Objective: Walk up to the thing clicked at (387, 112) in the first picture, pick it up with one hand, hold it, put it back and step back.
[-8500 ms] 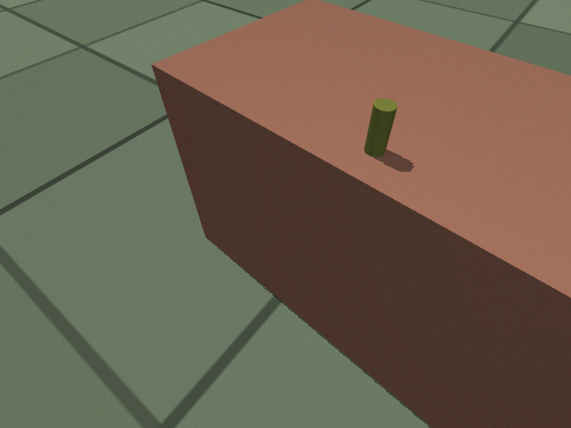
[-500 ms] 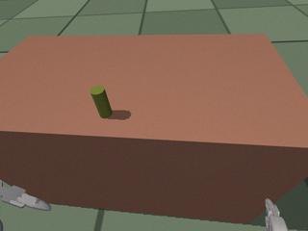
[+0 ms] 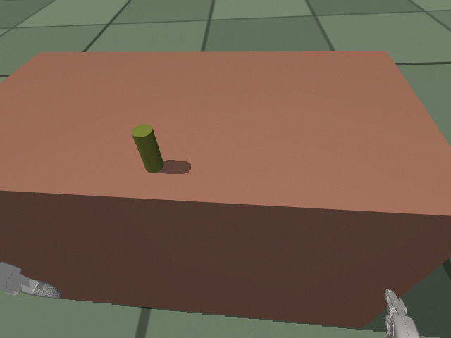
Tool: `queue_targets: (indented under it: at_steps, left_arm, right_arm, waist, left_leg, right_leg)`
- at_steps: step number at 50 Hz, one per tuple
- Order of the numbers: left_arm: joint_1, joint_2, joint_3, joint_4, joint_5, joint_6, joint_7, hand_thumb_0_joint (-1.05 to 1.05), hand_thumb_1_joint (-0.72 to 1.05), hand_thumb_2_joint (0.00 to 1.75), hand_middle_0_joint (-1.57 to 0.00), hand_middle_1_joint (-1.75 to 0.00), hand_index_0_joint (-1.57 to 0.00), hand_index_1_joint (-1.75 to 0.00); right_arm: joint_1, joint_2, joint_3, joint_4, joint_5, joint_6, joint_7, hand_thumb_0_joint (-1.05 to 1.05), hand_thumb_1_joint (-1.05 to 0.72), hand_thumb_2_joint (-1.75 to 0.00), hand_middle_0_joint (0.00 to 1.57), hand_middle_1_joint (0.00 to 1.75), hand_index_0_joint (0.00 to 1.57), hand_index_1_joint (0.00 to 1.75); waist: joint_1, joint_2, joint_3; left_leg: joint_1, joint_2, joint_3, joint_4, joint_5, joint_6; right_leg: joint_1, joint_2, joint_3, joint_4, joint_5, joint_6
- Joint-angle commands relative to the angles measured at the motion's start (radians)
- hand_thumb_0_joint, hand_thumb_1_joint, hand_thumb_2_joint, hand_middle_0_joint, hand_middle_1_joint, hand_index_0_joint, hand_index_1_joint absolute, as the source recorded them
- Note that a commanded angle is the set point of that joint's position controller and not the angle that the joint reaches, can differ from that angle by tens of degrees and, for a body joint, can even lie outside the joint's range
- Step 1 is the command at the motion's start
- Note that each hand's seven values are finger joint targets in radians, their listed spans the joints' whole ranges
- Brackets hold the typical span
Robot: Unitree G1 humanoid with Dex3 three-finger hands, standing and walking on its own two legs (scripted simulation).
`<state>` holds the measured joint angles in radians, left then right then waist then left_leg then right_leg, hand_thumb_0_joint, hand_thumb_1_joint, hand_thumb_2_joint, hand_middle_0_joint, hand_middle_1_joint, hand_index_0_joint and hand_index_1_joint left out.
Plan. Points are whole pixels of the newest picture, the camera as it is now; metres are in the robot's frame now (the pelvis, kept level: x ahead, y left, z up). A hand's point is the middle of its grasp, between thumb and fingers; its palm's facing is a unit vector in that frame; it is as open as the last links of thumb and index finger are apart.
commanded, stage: go down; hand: left
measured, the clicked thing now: (148, 149) +0.46 +0.22 +0.08
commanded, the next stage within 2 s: none
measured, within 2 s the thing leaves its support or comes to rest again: neither
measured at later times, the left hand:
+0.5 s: hand (11, 170) +0.29 +0.35 +0.19, palm faces +0.32 -0.90 -0.29, open 17.1 cm
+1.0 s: hand (3, 160) +0.31 +0.37 +0.19, palm faces +0.27 -0.95 -0.18, open 17.4 cm
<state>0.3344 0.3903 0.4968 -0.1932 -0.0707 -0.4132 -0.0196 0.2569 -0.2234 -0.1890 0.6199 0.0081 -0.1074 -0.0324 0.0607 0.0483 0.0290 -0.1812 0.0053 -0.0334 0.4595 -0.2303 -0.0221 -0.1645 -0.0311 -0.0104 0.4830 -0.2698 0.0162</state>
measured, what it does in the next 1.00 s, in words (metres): stands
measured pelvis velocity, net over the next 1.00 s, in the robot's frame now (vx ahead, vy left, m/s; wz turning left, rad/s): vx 0.00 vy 0.01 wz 0.00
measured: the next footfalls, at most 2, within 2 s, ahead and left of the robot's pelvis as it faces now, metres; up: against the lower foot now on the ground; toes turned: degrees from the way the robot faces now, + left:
none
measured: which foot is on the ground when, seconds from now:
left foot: down 0.00-1.00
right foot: down 0.00-1.00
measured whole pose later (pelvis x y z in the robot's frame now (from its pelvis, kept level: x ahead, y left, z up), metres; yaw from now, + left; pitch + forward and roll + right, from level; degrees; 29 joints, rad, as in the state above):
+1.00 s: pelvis +0.00 +0.01 +0.00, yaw +0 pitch +2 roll +0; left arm -0.35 0.68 0.63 0.60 -0.21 -0.09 -0.47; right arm 0.21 -0.23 -0.04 0.73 0.01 -0.19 -0.13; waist 0.01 0.03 -0.06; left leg -0.31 0.00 -0.03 0.52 -0.25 0.00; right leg -0.27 -0.03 -0.01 0.50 -0.26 0.03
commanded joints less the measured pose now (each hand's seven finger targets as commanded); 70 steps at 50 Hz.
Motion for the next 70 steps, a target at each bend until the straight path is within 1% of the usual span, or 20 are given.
queue_targets:
  at_steps: [1,7,8,9,17,21,31,33,34,36,39,41,43,48,50,52,58,60,63,70]
  left_arm:
    - [-0.257,0.276,0.138,-0.106,-0.039,-0.055,0.003,0.00,-0.53,0.06,-0.06,-0.07,-0.06,-0.07]
    - [-0.471,0.391,0.135,0.015,-0.062,0.028,-0.080,0.00,-0.48,0.07,-0.05,-0.04,-0.05,-0.05]
    - [-0.496,0.428,0.158,0.038,-0.070,0.039,-0.100,0.00,-0.48,0.06,-0.05,-0.04,-0.05,-0.04]
    - [-0.523,0.446,0.172,0.069,-0.079,0.054,-0.117,0.00,-0.48,0.06,-0.05,-0.04,-0.05,-0.05]
    - [-0.678,0.504,0.193,0.267,-0.151,0.148,-0.267,0.00,-0.45,0.09,-0.03,-0.03,-0.02,-0.04]
    - [-0.700,0.523,0.196,0.319,-0.154,0.177,-0.313,0.00,-0.41,0.09,-0.03,-0.02,-0.02,-0.03]
    - [-0.733,0.556,0.235,0.307,-0.149,0.203,-0.325,0.00,-0.46,0.10,-0.03,-0.03,-0.02,-0.04]
    - [-0.782,0.506,0.184,0.308,-0.148,0.211,-0.334,0.00,-0.45,0.10,-0.03,-0.03,-0.02,-0.04]
    - [-0.772,0.566,0.231,0.323,-0.149,0.217,-0.336,0.00,-0.47,0.10,-0.03,-0.03,-0.03,-0.04]
    - [-0.827,0.564,0.208,0.328,-0.143,0.227,-0.346,0.00,-0.46,0.11,-0.03,-0.03,-0.02,-0.04]
    - [-0.880,0.605,0.211,0.410,-0.151,0.245,-0.368,0.00,-0.48,0.10,-0.03,-0.03,-0.02,-0.04]
    - [-0.925,0.599,0.193,0.433,-0.153,0.248,-0.390,0.00,-0.52,0.10,-0.03,-0.04,-0.02,-0.05]
    - [-0.952,0.632,0.196,0.503,-0.155,0.258,-0.409,0.00,-0.52,0.09,-0.03,-0.03,-0.02,-0.04]
    - [-1.032,0.651,0.178,0.617,-0.162,0.266,-0.462,0.00,-0.55,0.09,-0.03,-0.03,-0.03,-0.04]
    - [-1.044,0.704,0.205,0.668,-0.159,0.269,-0.470,0.00,-0.56,0.09,-0.03,-0.04,-0.03,-0.05]
    - [-1.090,0.708,0.197,0.688,-0.156,0.271,-0.479,0.00,-0.55,0.09,-0.03,-0.03,-0.03,-0.05]
    - [-1.115,0.773,0.227,0.777,-0.150,0.277,-0.500,0.00,-0.54,0.09,-0.03,-0.03,-0.02,-0.04]
    - [-1.139,0.761,0.206,0.776,-0.149,0.279,-0.508,0.00,-0.53,0.10,-0.03,-0.03,-0.02,-0.04]
    - [-1.156,0.802,0.222,0.807,-0.147,0.287,-0.514,0.00,-0.55,0.10,-0.03,-0.03,-0.02,-0.04]
    - [-1.201,0.822,0.212,0.855,-0.146,0.301,-0.543,0.00,-0.59,0.07,-0.04,-0.03,-0.03,-0.04]
  right_arm:
    - [-0.117,-0.159,-0.042,-0.200,0.007,-0.048,-0.017,0.00,0.52,-0.05,0.05,0.05,0.05,0.05]
    - [-0.095,-0.149,-0.010,-0.156,0.020,-0.048,-0.044,0.00,0.53,-0.05,0.05,0.05,0.05,0.05]
    - [-0.075,-0.108,0.030,-0.134,0.023,-0.049,-0.045,0.00,0.54,-0.05,0.05,0.05,0.05,0.05]
    - [-0.073,-0.137,0.004,-0.121,0.022,-0.052,-0.050,0.00,0.53,-0.05,0.05,0.05,0.05,0.05]
    - [-0.143,-0.098,0.102,-0.156,0.028,-0.069,-0.061,0.00,0.53,-0.05,0.05,0.05,0.05,0.05]
    - [-0.117,-0.151,0.064,-0.130,0.021,-0.077,-0.069,0.00,0.53,-0.05,0.05,0.05,0.05,0.05]
    - [-0.077,-0.136,0.065,-0.128,0.011,-0.092,-0.069,0.00,0.53,-0.05,0.05,0.05,0.05,0.05]
    - [-0.072,-0.113,0.078,-0.092,0.011,-0.092,-0.070,0.00,0.54,-0.05,0.05,0.05,0.05,0.05]
    - [-0.115,-0.159,0.047,-0.125,0.012,-0.099,-0.079,0.00,0.53,-0.05,0.05,0.05,0.05,0.05]
    - [-0.089,-0.117,0.091,-0.087,0.009,-0.098,-0.076,0.00,0.54,-0.05,0.05,0.05,0.05,0.05]
    - [-0.096,-0.157,0.058,-0.037,0.012,-0.109,-0.091,0.00,0.53,-0.05,0.05,0.05,0.05,0.05]
    - [-0.155,-0.122,0.104,-0.062,0.010,-0.123,-0.089,0.00,0.54,-0.05,0.05,0.05,0.05,0.05]
    - [-0.123,-0.153,0.077,-0.028,0.008,-0.126,-0.104,0.00,0.54,-0.05,0.05,0.05,0.05,0.05]
    - [-0.123,-0.136,0.113,-0.007,0.005,-0.145,-0.114,0.00,0.54,-0.05,0.05,0.05,0.05,0.05]
    - [-0.148,-0.202,0.071,-0.048,0.002,-0.156,-0.127,0.00,0.54,-0.05,0.05,0.05,0.05,0.05]
    - [-0.122,-0.139,0.123,-0.006,0.001,-0.152,-0.123,0.00,0.54,-0.05,0.05,0.05,0.05,0.05]
    - [-0.163,-0.162,0.135,-0.089,-0.002,-0.173,-0.135,0.00,0.55,-0.05,0.05,0.05,0.05,0.05]
    - [-0.110,-0.110,0.167,0.003,-0.001,-0.167,-0.132,0.00,0.55,-0.05,0.05,0.05,0.05,0.05]
    - [-0.147,-0.170,0.129,-0.044,-0.006,-0.181,-0.146,0.00,0.54,-0.06,0.05,0.05,0.05,0.05]
    - [-0.150,-0.138,0.164,-0.019,-0.005,-0.192,-0.155,0.00,0.54,-0.05,0.05,0.05,0.05,0.05]
  waist:
    - [-0.038,-0.033,-0.109]
    - [-0.050,0.024,-0.106]
    - [-0.044,0.041,-0.096]
    - [-0.047,0.037,-0.119]
    - [-0.023,0.048,-0.238]
    - [-0.025,0.069,-0.251]
    - [-0.023,0.042,-0.238]
    - [-0.036,0.066,-0.236]
    - [-0.032,0.068,-0.247]
    - [-0.034,0.079,-0.254]
    - [-0.053,0.093,-0.239]
    - [-0.042,0.093,-0.235]
    - [-0.064,0.070,-0.250]
    - [-0.068,0.075,-0.279]
    - [-0.069,0.049,-0.305]
    - [-0.057,0.065,-0.303]
    - [-0.057,0.055,-0.354]
    - [-0.052,0.107,-0.316]
    - [-0.065,0.073,-0.350]
    - [-0.072,0.111,-0.342]
  left_leg:
    - [0.007,-0.032,0.054,-0.033,0.094,0.024]
    - [-0.013,-0.038,0.049,-0.041,0.030,0.030]
    - [-0.023,-0.041,0.051,-0.039,0.020,0.031]
    - [-0.017,-0.034,0.045,-0.042,0.036,0.029]
    - [-0.011,-0.020,0.031,-0.027,0.154,0.028]
    - [0.004,-0.010,0.029,-0.020,0.215,0.020]
    - [-0.013,-0.014,0.043,-0.004,0.198,0.024]
    - [-0.001,-0.016,0.044,-0.001,0.211,0.022]
    - [0.003,-0.013,0.042,0.002,0.225,0.022]
    - [0.000,-0.008,0.034,-0.002,0.236,0.019]
    - [-0.010,-0.008,0.027,-0.017,0.169,0.022]
    - [-0.021,-0.012,0.029,-0.022,0.120,0.026]
    - [-0.019,-0.021,0.035,-0.014,0.111,0.035]
    - [0.000,-0.023,0.031,-0.007,0.141,0.036]
    - [0.010,-0.017,0.022,-0.009,0.149,0.033]
    - [0.003,-0.015,0.016,-0.010,0.159,0.029]
    - [0.007,-0.015,0.019,0.000,0.178,0.029]
    - [-0.005,-0.015,0.020,-0.005,0.181,0.025]
    - [0.002,-0.017,0.020,0.006,0.190,0.029]
    - [0.011,-0.014,0.015,0.003,0.181,0.029]
  right_leg:
    - [-0.032,0.014,-0.028,-0.075,0.120,-0.006]
    - [-0.061,0.009,-0.025,-0.081,0.070,-0.010]
    - [-0.060,0.008,-0.025,-0.084,0.060,-0.009]
    - [-0.056,0.015,-0.033,-0.074,0.072,-0.012]
    - [-0.005,0.027,-0.036,-0.049,0.165,-0.023]
    - [-0.011,0.035,-0.037,-0.033,0.208,-0.029]
    - [-0.032,0.035,-0.034,-0.040,0.197,-0.021]
    - [-0.056,0.034,-0.032,-0.036,0.209,-0.022]
    - [-0.045,0.032,-0.031,-0.033,0.221,-0.021]
    - [-0.050,0.035,-0.035,-0.028,0.226,-0.024]
    - [-0.075,0.034,-0.035,-0.036,0.178,-0.023]
    - [-0.081,0.035,-0.037,-0.045,0.140,-0.022]
    - [-0.083,0.031,-0.033,-0.054,0.145,-0.018]
    - [-0.111,0.031,-0.036,-0.050,0.168,-0.019]
    - [-0.111,0.035,-0.040,-0.049,0.168,-0.019]
    - [-0.119,0.036,-0.043,-0.050,0.167,-0.023]
    - [-0.101,0.036,-0.039,-0.051,0.181,-0.020]
    - [-0.121,0.037,-0.040,-0.047,0.183,-0.025]
    - [-0.117,0.035,-0.037,-0.051,0.192,-0.021]
    - [-0.147,0.038,-0.041,-0.056,0.183,-0.023]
